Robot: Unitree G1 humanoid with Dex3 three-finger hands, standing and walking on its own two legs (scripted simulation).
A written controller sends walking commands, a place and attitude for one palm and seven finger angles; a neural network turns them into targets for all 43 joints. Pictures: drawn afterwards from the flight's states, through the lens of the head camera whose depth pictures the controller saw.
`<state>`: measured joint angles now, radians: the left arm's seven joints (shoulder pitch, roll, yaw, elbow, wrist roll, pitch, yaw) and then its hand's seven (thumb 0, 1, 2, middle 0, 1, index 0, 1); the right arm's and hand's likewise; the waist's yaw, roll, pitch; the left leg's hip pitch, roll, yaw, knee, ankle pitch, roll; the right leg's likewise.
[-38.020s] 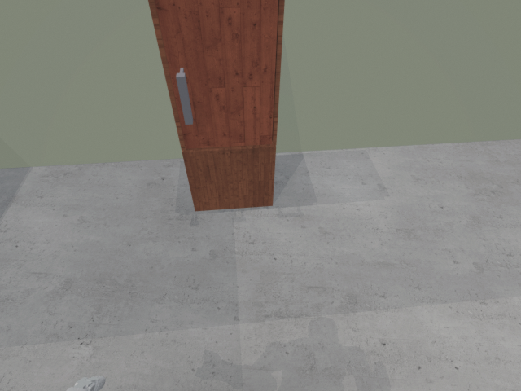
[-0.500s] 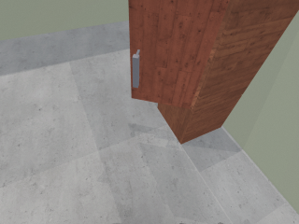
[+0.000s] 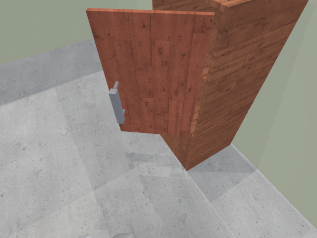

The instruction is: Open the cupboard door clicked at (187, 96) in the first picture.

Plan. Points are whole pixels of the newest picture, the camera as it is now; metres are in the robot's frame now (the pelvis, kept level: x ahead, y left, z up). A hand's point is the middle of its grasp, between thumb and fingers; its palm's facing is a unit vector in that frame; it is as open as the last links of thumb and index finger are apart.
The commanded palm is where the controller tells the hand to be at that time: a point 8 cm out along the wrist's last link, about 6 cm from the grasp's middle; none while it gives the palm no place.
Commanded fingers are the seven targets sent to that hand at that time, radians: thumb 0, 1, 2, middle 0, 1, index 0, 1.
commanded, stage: come to a stop and stand still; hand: left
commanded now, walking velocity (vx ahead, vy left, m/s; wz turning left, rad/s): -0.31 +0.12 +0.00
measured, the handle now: (119, 103) +0.61 +0.18 -0.10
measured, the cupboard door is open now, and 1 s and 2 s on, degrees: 53 53 53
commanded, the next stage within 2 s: look again from close up in 1.28 s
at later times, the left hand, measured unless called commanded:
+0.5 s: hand out of the picture +0.06 +0.22 -0.18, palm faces +0.01 -0.97 -0.24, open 7.4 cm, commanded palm none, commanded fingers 0.00 0.90 0.90 -0.20 -0.30 -0.20 -0.30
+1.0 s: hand out of the picture +0.03 +0.15 -0.18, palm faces +0.01 -0.98 -0.19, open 7.3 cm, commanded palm none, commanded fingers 0.00 0.90 0.90 -0.20 -0.30 -0.20 -0.30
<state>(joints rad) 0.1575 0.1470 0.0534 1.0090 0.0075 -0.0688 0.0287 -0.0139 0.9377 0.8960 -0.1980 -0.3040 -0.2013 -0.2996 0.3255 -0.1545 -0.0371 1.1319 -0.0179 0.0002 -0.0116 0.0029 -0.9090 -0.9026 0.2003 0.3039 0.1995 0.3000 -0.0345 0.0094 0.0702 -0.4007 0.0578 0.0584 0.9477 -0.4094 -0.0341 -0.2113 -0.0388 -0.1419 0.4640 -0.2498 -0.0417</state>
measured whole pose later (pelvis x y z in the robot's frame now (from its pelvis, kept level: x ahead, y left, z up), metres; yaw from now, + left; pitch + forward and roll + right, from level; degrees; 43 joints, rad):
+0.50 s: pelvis +0.01 +0.02 -0.01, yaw -2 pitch +1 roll -1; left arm 0.22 0.21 0.06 1.00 0.02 0.06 0.02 0.00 0.91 0.90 -0.19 -0.30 -0.20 -0.30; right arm 0.11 -0.18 -0.03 0.97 -0.03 0.02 -0.03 0.00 -0.90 -0.90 0.20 0.30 0.20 0.30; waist 0.01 0.01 0.08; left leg -0.38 0.06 0.08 0.51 -0.13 0.01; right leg -0.30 -0.02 -0.03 0.80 -0.50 0.00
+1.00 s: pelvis +0.01 -0.03 +0.00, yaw -1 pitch -1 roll +0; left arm 0.24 0.16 0.02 1.12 0.00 0.01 0.03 0.01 0.92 0.90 -0.20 -0.30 -0.20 -0.30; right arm 0.31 -0.13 -0.01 1.17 -0.02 0.02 -0.03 0.00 -0.91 -0.90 0.20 0.30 0.20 0.30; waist -0.02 -0.01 0.05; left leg -0.22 0.05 0.00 0.45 -0.20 -0.04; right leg -0.11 0.01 -0.07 0.43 -0.31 -0.03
